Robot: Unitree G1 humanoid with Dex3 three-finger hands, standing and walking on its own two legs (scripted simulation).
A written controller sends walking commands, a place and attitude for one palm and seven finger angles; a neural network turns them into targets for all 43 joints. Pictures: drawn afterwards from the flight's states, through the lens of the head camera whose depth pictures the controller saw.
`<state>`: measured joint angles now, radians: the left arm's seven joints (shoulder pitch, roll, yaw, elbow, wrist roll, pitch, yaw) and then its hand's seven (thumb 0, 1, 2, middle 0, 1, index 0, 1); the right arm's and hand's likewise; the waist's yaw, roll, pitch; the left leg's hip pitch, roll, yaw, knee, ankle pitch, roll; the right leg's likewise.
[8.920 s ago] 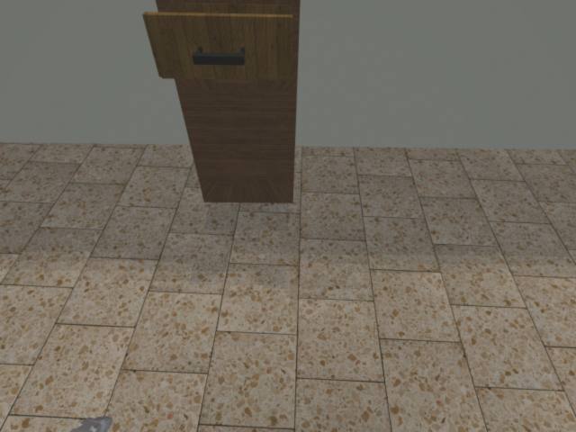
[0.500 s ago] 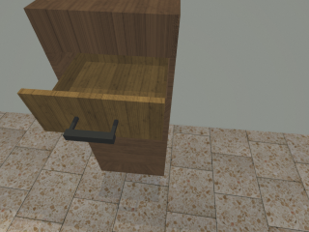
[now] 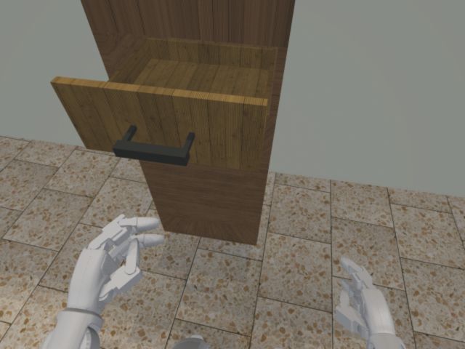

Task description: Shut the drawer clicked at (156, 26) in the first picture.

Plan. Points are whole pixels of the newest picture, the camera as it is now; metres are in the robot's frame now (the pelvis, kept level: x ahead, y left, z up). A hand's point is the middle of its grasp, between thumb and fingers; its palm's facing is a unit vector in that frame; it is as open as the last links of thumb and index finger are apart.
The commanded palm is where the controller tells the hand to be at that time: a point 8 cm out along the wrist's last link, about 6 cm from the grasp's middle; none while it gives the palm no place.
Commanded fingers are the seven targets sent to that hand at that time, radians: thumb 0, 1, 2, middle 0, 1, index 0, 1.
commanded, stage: raise the hand and make a fist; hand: left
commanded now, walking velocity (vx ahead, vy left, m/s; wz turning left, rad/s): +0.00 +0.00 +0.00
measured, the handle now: (156, 143) +0.44 +0.19 +0.11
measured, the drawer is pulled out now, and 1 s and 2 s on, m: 0.20 0.20 0.20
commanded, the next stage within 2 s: bring the fist close to the handle in 1.32 s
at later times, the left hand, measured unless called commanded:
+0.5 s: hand (126, 237) +0.24 +0.17 +0.13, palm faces -0.07 -0.99 -0.07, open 3.1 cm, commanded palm +0.21 +0.22 +0.15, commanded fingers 0.00 0.90 0.90 -1.30 -1.49 -1.30 -1.49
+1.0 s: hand (107, 195) +0.25 +0.17 +0.21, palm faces -0.05 -0.99 -0.12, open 3.2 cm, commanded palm +0.22 +0.22 +0.21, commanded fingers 0.00 0.90 0.90 -1.40 -1.60 -1.40 -1.60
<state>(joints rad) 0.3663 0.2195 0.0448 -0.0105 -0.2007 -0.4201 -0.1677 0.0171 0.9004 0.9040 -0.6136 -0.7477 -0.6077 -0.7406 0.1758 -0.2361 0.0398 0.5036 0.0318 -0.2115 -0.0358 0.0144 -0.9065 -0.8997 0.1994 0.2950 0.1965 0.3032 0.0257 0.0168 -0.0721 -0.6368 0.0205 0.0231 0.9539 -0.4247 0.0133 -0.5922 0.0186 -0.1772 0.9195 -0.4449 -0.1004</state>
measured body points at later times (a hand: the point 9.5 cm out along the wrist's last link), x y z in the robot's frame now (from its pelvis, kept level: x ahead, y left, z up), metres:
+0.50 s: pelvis +0.03 +0.03 +0.03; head +0.04 +0.01 +0.48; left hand +0.23 +0.22 +0.14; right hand +0.21 -0.22 -0.03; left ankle +0.04 +0.11 -0.68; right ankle +0.02 -0.05 -0.68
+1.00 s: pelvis +0.03 +0.02 +0.05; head +0.00 +0.00 +0.49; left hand +0.25 +0.23 +0.22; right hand +0.23 -0.18 -0.02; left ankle +0.04 +0.11 -0.68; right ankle +0.02 -0.05 -0.68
